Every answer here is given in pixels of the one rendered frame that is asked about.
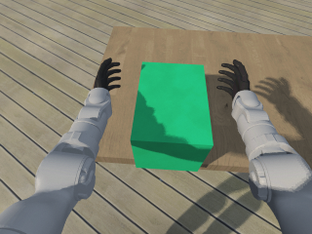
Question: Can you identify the table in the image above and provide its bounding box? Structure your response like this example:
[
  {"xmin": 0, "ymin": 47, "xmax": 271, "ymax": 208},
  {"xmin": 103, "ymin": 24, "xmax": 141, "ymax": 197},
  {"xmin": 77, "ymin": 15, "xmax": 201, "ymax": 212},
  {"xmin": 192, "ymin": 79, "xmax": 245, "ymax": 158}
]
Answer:
[{"xmin": 92, "ymin": 25, "xmax": 312, "ymax": 174}]

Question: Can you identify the right robot hand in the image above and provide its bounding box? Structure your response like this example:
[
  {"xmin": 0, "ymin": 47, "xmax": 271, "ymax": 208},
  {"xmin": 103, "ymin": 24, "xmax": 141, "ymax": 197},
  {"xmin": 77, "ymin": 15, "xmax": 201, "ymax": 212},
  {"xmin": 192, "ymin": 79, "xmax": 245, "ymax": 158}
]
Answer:
[{"xmin": 217, "ymin": 59, "xmax": 250, "ymax": 100}]

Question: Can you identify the right robot upper arm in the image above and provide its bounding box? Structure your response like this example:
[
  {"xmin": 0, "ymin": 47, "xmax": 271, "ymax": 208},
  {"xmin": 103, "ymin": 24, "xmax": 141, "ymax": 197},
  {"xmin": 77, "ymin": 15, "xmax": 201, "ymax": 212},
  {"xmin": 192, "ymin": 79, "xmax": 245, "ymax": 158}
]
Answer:
[{"xmin": 249, "ymin": 153, "xmax": 312, "ymax": 234}]

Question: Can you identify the carton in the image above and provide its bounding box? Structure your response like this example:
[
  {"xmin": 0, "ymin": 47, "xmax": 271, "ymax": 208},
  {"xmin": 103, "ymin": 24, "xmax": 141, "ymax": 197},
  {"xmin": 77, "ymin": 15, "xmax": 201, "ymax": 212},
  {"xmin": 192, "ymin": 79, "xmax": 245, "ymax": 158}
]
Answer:
[{"xmin": 130, "ymin": 61, "xmax": 214, "ymax": 172}]

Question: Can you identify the left robot hand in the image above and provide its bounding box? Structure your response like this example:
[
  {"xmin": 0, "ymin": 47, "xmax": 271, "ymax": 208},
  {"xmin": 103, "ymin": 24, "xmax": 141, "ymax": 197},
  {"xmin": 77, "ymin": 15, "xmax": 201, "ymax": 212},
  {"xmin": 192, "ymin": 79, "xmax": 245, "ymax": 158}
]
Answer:
[{"xmin": 94, "ymin": 58, "xmax": 122, "ymax": 92}]

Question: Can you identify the left robot upper arm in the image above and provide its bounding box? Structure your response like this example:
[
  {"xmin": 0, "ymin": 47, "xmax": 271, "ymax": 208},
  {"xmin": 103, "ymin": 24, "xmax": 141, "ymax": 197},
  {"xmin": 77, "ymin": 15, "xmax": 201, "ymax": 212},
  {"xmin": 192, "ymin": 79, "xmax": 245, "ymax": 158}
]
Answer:
[{"xmin": 0, "ymin": 151, "xmax": 96, "ymax": 234}]

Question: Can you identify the left robot forearm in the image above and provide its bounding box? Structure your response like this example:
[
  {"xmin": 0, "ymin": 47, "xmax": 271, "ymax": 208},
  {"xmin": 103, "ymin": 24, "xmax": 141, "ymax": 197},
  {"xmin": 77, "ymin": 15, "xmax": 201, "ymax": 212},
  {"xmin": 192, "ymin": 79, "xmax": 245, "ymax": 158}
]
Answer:
[{"xmin": 34, "ymin": 87, "xmax": 112, "ymax": 190}]

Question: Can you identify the right robot forearm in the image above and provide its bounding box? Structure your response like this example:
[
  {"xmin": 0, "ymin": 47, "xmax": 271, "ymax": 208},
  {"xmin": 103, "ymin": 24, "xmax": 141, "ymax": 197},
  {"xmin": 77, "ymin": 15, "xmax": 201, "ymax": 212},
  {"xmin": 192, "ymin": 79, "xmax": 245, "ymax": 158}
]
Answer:
[{"xmin": 231, "ymin": 90, "xmax": 312, "ymax": 176}]

